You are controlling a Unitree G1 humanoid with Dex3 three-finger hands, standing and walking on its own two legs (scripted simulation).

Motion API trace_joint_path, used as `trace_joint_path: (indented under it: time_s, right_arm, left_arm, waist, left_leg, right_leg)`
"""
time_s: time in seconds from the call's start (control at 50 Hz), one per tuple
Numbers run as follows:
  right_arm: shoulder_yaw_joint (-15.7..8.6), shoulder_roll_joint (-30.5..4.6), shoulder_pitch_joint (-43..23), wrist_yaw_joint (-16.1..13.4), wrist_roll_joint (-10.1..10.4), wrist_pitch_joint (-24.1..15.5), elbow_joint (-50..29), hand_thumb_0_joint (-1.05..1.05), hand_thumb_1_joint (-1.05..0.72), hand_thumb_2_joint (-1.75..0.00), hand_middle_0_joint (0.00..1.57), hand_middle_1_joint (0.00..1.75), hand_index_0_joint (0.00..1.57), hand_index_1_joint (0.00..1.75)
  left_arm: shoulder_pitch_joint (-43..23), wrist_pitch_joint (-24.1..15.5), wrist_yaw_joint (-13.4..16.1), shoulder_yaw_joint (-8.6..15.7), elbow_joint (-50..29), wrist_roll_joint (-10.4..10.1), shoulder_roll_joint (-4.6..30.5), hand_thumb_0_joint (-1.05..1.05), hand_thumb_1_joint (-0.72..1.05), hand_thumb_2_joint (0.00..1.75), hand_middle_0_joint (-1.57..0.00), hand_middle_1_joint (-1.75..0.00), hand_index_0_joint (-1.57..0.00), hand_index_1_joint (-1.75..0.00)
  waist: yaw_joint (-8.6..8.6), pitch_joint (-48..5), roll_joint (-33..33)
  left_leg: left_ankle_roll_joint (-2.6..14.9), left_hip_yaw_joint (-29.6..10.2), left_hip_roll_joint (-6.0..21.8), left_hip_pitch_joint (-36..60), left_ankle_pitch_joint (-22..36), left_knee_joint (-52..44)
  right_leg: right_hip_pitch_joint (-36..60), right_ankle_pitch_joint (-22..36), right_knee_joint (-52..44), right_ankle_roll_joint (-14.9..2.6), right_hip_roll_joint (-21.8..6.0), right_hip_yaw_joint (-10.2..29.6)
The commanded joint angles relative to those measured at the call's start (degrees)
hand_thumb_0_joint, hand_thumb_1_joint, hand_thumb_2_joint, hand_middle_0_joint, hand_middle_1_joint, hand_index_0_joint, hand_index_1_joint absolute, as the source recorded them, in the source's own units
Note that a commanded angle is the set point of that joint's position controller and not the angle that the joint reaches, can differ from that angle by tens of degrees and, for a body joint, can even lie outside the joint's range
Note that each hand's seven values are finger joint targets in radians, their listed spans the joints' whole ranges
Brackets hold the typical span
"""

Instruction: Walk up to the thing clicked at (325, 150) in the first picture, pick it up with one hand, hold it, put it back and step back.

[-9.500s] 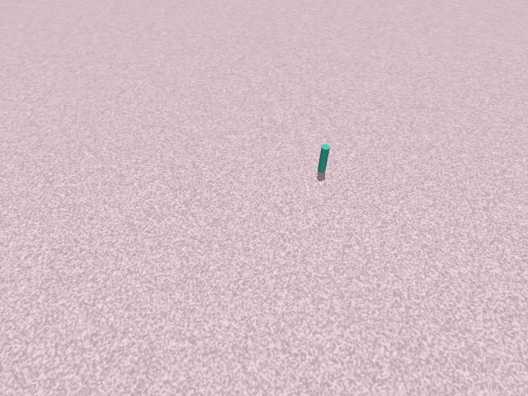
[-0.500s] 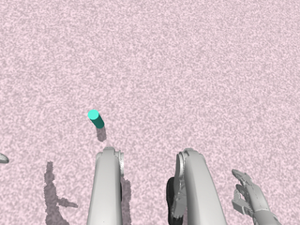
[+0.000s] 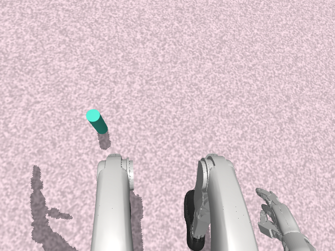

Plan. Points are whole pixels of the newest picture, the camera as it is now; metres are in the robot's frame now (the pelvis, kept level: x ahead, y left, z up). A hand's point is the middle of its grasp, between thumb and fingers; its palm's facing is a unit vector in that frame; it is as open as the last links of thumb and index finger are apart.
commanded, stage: go down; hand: left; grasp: from the side
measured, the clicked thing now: (98, 122) +0.46 +0.24 -0.33
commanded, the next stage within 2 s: approach in 0.78 s
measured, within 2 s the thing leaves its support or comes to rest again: neither
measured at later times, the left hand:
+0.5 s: hand out of the picture +0.37 +0.43 -0.02, palm faces +0.23 -0.97 -0.11, open 17.3 cm
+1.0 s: hand out of the picture +0.38 +0.43 -0.03, palm faces +0.23 -0.97 -0.09, open 17.4 cm
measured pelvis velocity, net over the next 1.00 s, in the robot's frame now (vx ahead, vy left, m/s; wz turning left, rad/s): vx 0.00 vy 0.01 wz -0.02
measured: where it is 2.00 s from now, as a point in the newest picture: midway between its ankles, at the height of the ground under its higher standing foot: (158, 232)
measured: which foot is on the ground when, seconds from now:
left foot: down 0.00-1.00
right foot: down 0.00-1.00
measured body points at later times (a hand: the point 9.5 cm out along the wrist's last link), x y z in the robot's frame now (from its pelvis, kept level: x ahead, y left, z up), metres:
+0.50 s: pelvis +0.00 +0.00 -0.03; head +0.21 +0.07 +0.37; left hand +0.35 +0.48 -0.01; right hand +0.16 -0.27 -0.13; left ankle +0.08 +0.14 -0.38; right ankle +0.10 -0.13 -0.38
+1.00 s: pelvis +0.00 +0.01 -0.05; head +0.21 +0.08 +0.34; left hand +0.36 +0.49 -0.03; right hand +0.16 -0.27 -0.14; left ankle +0.08 +0.14 -0.38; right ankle +0.10 -0.13 -0.38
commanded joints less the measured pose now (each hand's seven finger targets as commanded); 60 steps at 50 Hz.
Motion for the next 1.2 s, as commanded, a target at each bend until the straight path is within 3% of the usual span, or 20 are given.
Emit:
trace_joint_path:
  time_s: [0.0, 0.06, 0.16, 0.26, 0.3, 0.38, 0.42, 0.5, 0.54, 0.62, 0.68, 0.84, 0.86, 0.88, 1.0, 1.02, 1.04, 1.12, 1.16, 1.18]
  right_arm:
    - [-4.96, -13.24, 6.83, -0.81, 0.78, -1.65, -3.3, 0.0, -0.92, -0.91, 0.2, 0.3, 0.2, 0.3]
    - [-4.83, -13.25, 6.94, -0.82, 0.79, -1.61, -3.05, 0.0, -0.91, -0.91, 0.2, 0.3, 0.2, 0.3]
    - [-4.64, -13.65, 7.0, -0.56, 0.92, -1.52, -3.51, 0.0, -0.92, -0.91, 0.2, 0.3, 0.2, 0.3]
    - [-4.65, -13.67, 7.25, -0.44, 0.96, -1.49, -3.25, 0.0, -0.91, -0.91, 0.2, 0.3, 0.2, 0.3]
    - [-4.56, -13.66, 7.62, -0.35, 0.89, -1.4, -3.33, 0.0, -0.92, -0.91, 0.2, 0.3, 0.2, 0.3]
    - [-4.6, -13.74, 8.11, -0.21, 0.94, -1.2, -2.35, 0.0, -0.91, -0.91, 0.2, 0.3, 0.2, 0.3]
    - [-4.6, -14.13, 7.9, -0.28, 0.78, -1.12, -2.99, 0.0, -0.92, -0.91, 0.2, 0.3, 0.2, 0.3]
    - [-4.51, -13.9, 7.92, -0.07, 0.72, -1.04, -2.63, 0.0, -0.91, -0.91, 0.2, 0.3, 0.2, 0.3]
    - [-4.36, -14.02, 7.85, -0.13, 0.61, -0.98, -3.07, 0.0, -0.92, -0.91, 0.2, 0.3, 0.2, 0.3]
    - [-4.35, -14.35, 7.48, 0.0, 0.56, -0.81, -2.79, 0.0, -0.91, -0.91, 0.2, 0.3, 0.2, 0.3]
    - [-4.03, -14.55, 7.62, 0.03, 0.33, -0.75, -3.03, 0.0, -0.92, -0.91, 0.2, 0.3, 0.2, 0.3]
    - [-3.56, -14.77, 6.94, 0.31, 0.23, -0.44, -3.62, 0.0, -0.91, -0.91, 0.2, 0.3, 0.2, 0.3]
    - [-3.6, -14.89, 6.97, 0.36, 0.3, -0.49, -3.22, 0.0, -0.92, -0.91, 0.2, 0.3, 0.2, 0.3]
    - [-3.34, -14.89, 6.88, 0.44, 0.2, -0.54, -3.37, 0.0, -0.91, -0.9, 0.2, 0.3, 0.2, 0.3]
    - [-1.87, -14.97, 5.67, 0.82, -0.77, -1.07, -3.28, 0.0, -0.91, -0.9, 0.2, 0.3, 0.2, 0.3]
    - [-1.43, -14.74, 5.53, 1.01, -0.84, -1.19, -2.68, 0.0, -0.91, -0.9, 0.2, 0.3, 0.2, 0.3]
    - [-1.13, -15.2, 4.9, 1.18, -1.18, -1.38, -3.54, 0.0, -0.91, -0.9, 0.2, 0.3, 0.2, 0.3]
    - [0.69, -15.56, 3.58, 1.75, -2.73, -1.57, -3.1, 0.0, -0.9, -0.9, 0.2, 0.3, 0.2, 0.3]
    - [1.81, -16.17, 2.41, 1.99, -3.5, -1.25, -3.1, 0.0, -0.9, -0.9, 0.2, 0.3, 0.2, 0.3]
    - [2.52, -16.7, 1.32, 2.04, -4.04, -0.98, -3.71, 0.0, -0.9, -0.9, 0.2, 0.3, 0.2, 0.3]
  left_arm:
    - [-9.27, -3.09, -0.05, 4.13, -10.32, -2.49, 24.64, 0.0, -0.51, 0.07, -0.04, -0.06, -0.03, -0.06]
    - [-10.71, -3.11, -0.55, 3.98, -10.19, -2.96, 25.16, 0.0, -0.51, 0.07, -0.04, -0.05, -0.03, -0.06]
    - [-10.07, -3.08, -0.73, 5.48, -10.73, -3.01, 27.08, 0.0, -0.52, 0.06, -0.04, -0.06, -0.03, -0.06]
    - [-11.07, -3.02, -1.15, 5.44, -10.76, -3.44, 26.73, 0.0, -0.5, 0.07, -0.04, -0.05, -0.03, -0.06]
    - [-9.85, -2.88, -1.09, 6.43, -10.3, -3.27, 28.32, 0.0, -0.52, 0.07, -0.04, -0.05, -0.03, -0.06]
    - [-10.51, -2.76, -1.56, 4.79, -9.54, -3.43, 25.71, 0.0, -0.5, 0.08, -0.04, -0.06, -0.03, -0.07]
    - [-12.08, -3.07, -1.52, 6.28, -11.52, -3.28, 28.46, 0.0, -0.5, 0.07, -0.04, -0.05, -0.03, -0.06]
    - [-10.85, -3.23, -1.86, 6.04, -9.17, -3.65, 26.38, 0.0, -0.5, 0.08, -0.04, -0.05, -0.03, -0.06]
    - [-12.4, -3.53, -1.8, 6.71, -10.41, -3.46, 28.82, 0.0, -0.5, 0.07, -0.04, -0.04, -0.03, -0.06]
    - [-12.11, -3.55, -2.39, 6.04, -8.9, -3.65, 27.07, 0.0, -0.48, 0.08, -0.04, -0.05, -0.03, -0.06]
    - [-12.73, -3.84, -2.39, 7.23, -8.89, -3.58, 28.99, 0.0, -0.49, 0.07, -0.04, -0.05, -0.03, -0.06]
    - [-13.82, -4.3, -2.65, 7.5, -8.51, -3.28, 30.55, 0.0, -0.49, 0.07, -0.05, -0.04, -0.03, -0.06]
    - [-14.01, -4.27, -2.81, 6.76, -7.98, -3.37, 29.1, 0.0, -0.49, 0.13, -0.06, -0.08, -0.02, -0.12]
    - [-13.43, -4.35, -2.8, 7.07, -7.09, -3.57, 29.14, 0.0, -0.56, 0.05, -0.09, -0.06, -0.05, -0.09]
    - [-14.78, -8.67, -3.46, 4.98, -1.04, -5.66, 23.58, 0.0, -0.61, 0.02, -0.09, -0.07, -0.06, -0.1]
    - [-15.63, -10.02, -3.78, 3.05, 0.24, -6.02, 21.61, 0.0, -0.61, 0.02, -0.09, -0.08, -0.06, -0.1]
    - [-15.35, -11.5, -3.54, 5.15, 0.59, -6.59, 23.31, 0.0, -0.6, 0.02, -0.09, -0.08, -0.06, -0.1]
    - [-16.67, -16.71, -4.02, 2.95, 4.11, -7.86, 21.35, 0.0, -0.57, 0.02, -0.09, -0.07, -0.07, -0.09]
    - [-16.37, -18.85, -3.77, 3.32, 6.52, -8.0, 22.5, 0.0, -0.55, 0.03, -0.08, -0.08, -0.06, -0.09]
    - [-16.94, -20.07, -3.4, 4.82, 6.02, -7.92, 25.03, 0.0, -0.54, 0.03, -0.08, -0.08, -0.06, -0.1]
  waist:
    - [2.24, -34.05, 14.15]
    - [1.7, -33.34, 14.51]
    - [2.66, -34.26, 14.66]
    - [1.83, -34.33, 14.62]
    - [2.65, -35.9, 13.32]
    - [1.75, -33.18, 14.41]
    - [1.94, -35.44, 16.21]
    - [1.47, -33.51, 13.93]
    - [1.7, -34.98, 14.54]
    - [1.39, -33.07, 15.03]
    - [1.38, -34.75, 15.01]
    - [1.12, -33.12, 15.26]
    - [0.72, -31.9, 15.57]
    - [0.76, -31.75, 15.25]
    - [-2.43, -27.07, 11.77]
    - [-3.49, -25.01, 11.01]
    - [-2.82, -25.11, 10.3]
    - [-4.39, -25.57, 9.54]
    - [-4.04, -25.19, 10.44]
    - [-3.69, -25.67, 11.36]
  left_leg:
    - [3.17, 3.65, -0.23, 25.97, 5.62, -16.83]
    - [3.3, 3.84, -0.33, 24.9, 4.37, -15.76]
    - [3.27, 3.72, -0.4, 24.47, 5.45, -15.14]
    - [3.3, 3.89, -0.52, 23.66, 6.29, -13.77]
    - [3.4, 4.34, -0.71, 23.21, 7.59, -13.06]
    - [3.22, 3.66, -0.5, 23.53, 7.64, -13.16]
    - [3.08, 3.7, -0.51, 24.96, 8.75, -12.51]
    - [3.29, 3.62, -0.55, 23.08, 7.8, -11.97]
    - [3.37, 4.2, -0.73, 22.73, 7.69, -11.51]
    - [3.26, 3.72, -0.48, 23.2, 7.6, -11.36]
    - [3.26, 3.96, -0.6, 22.98, 9.36, -10.14]
    - [3.34, 3.54, -0.62, 20.89, 5.84, -10.3]
    - [3.25, 3.1, -0.45, 21.28, 5.19, -10.67]
    - [3.19, 3.13, -0.45, 20.97, 5.71, -10.22]
    - [3.44, 2.92, -0.46, 16.57, 6.1, -5.27]
    - [3.5, 2.51, -0.39, 14.91, 4.19, -4.99]
    - [3.48, 2.62, -0.38, 14.09, 4.92, -4.09]
    - [3.19, 2.5, -0.04, 12.79, 4.74, -0.74]
    - [3.01, 2.45, 0.04, 12.43, 4.83, 0.51]
    - [2.83, 2.16, 0.23, 12.99, 5.57, 1.02]
  right_leg:
    - [14.52, 5.68, -11.22, -3.26, 1.86, -2.05]
    - [13.42, 4.69, -10.93, -3.15, 1.86, -1.94]
    - [12.94, 5.45, -9.46, -3.29, 1.93, -2.27]
    - [12.38, 5.96, -8.8, -3.22, 1.85, -2.29]
    - [14.07, 6.57, -8.97, -3.16, 1.94, -2.1]
    - [10.83, 6.67, -7.84, -3.37, 1.87, -2.51]
    - [11.41, 7.54, -7.35, -3.41, 1.73, -2.3]
    - [10.49, 6.9, -7.24, -3.26, 1.87, -2.55]
    - [12.16, 6.67, -7.58, -3.18, 1.85, -2.26]
    - [9.22, 6.75, -6.52, -3.33, 1.87, -2.57]
    - [10.6, 8.01, -5.93, -3.27, 1.8, -2.57]
    - [9.53, 5.33, -5.38, -3.18, 1.95, -3.03]
    - [8.08, 4.98, -4.96, -3.21, 1.92, -3.27]
    - [8.05, 5.36, -4.63, -3.19, 1.98, -3.28]
    - [5.96, 5.76, -3.14, -2.97, 2.5, -4.07]
    - [4.84, 4.18, -2.67, -2.93, 2.58, -4.51]
    - [5.94, 4.86, -2.18, -2.84, 2.75, -4.68]
    - [6.66, 4.96, -0.33, -2.62, 3.31, -5.43]
    - [7.21, 5.08, 0.67, -2.56, 3.55, -5.9]
    - [7.4, 5.72, 1.57, -2.61, 3.67, -6.26]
